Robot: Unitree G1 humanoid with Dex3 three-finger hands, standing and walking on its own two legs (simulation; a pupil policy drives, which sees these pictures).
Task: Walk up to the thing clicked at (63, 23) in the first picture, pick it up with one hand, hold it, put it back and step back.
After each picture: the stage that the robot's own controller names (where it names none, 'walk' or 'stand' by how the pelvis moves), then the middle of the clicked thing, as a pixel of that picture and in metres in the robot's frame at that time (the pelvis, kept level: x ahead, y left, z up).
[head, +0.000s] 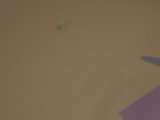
stand; (62, 26) +1.60 +0.20 -0.72
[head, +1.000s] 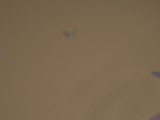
walk; (70, 33) +1.48 +0.07 -0.71
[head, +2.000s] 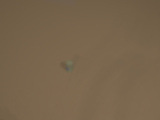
walk; (69, 66) +0.94 +0.06 -0.71
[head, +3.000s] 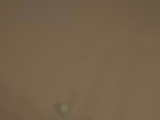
walk; (65, 111) +0.52 +0.11 -0.70
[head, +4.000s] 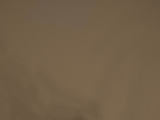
stand; out of the picture +0.35 +0.10 -0.70
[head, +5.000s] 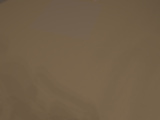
stand; out of the picture +0.32 +0.08 -0.72
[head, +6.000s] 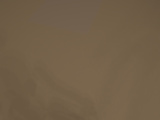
stand; out of the picture +0.33 +0.08 -0.72
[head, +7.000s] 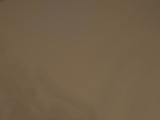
stand; out of the picture +0.32 +0.11 -0.73
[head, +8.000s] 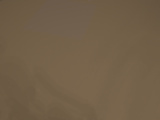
stand; out of the picture +0.31 +0.11 -0.73
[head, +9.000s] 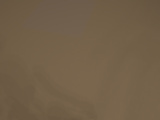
go down; out of the picture +0.31 +0.11 -0.72
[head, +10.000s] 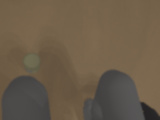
go down; (32, 63) +0.40 +0.15 -0.29
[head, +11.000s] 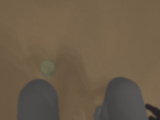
close in; (48, 69) +0.40 +0.13 -0.31
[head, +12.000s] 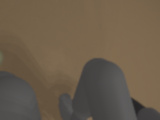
close in; out of the picture +0.40 +0.18 -0.22
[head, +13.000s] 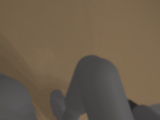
close; out of the picture +0.41 +0.19 -0.22
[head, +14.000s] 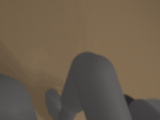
lift; out of the picture +0.40 +0.18 -0.21
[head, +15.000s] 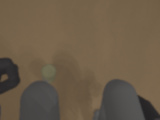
lift; (48, 74) +0.41 +0.13 -0.32
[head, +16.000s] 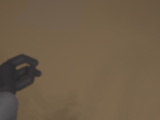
go down; out of the picture +0.33 +0.09 -0.66
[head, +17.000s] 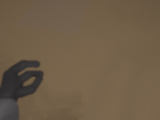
go down; out of the picture +0.33 +0.12 -0.68
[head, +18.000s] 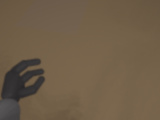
stand; out of the picture +0.34 +0.11 -0.68
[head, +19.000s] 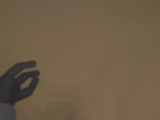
stand; out of the picture +0.34 +0.11 -0.66
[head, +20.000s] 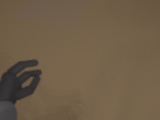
stand; out of the picture +0.34 +0.10 -0.67
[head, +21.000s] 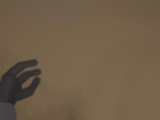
stand; out of the picture +0.34 +0.11 -0.66
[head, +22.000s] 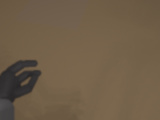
stand; out of the picture +0.33 +0.11 -0.68
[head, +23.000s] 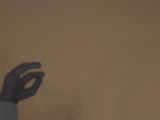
stand; out of the picture +0.33 +0.10 -0.67
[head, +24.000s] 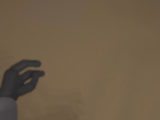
stand; out of the picture +0.33 +0.11 -0.68
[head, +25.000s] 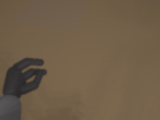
stand; out of the picture +0.33 +0.11 -0.68
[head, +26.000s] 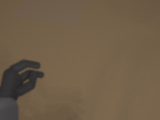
stand; out of the picture +0.33 +0.11 -0.68
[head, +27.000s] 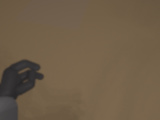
stand; out of the picture +0.33 +0.11 -0.68
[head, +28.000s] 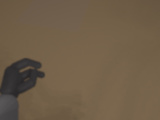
hold; out of the picture +0.32 +0.11 -0.68
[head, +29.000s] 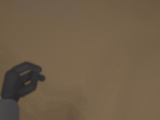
stand; out of the picture +0.33 +0.11 -0.66
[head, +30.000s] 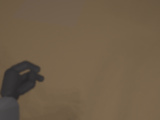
hold; out of the picture +0.33 +0.11 -0.68
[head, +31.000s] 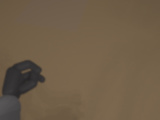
hold; out of the picture +0.33 +0.11 -0.68
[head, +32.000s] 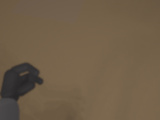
stand; out of the picture +0.33 +0.11 -0.67
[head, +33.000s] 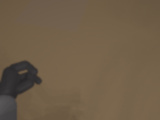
hold; out of the picture +0.32 +0.11 -0.68
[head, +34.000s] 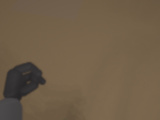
hold; out of the picture +0.34 +0.11 -0.66
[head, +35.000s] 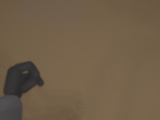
hold; out of the picture +0.33 +0.11 -0.68
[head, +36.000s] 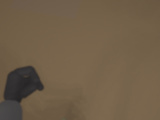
hold; out of the picture +0.33 +0.11 -0.66
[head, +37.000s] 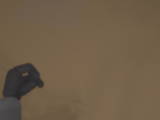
hold; out of the picture +0.33 +0.11 -0.68
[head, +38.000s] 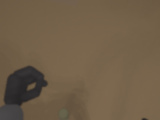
hold; (63, 115) +0.35 +0.10 -0.61
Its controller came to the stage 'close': yes
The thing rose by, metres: 0.00
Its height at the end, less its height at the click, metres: +0.00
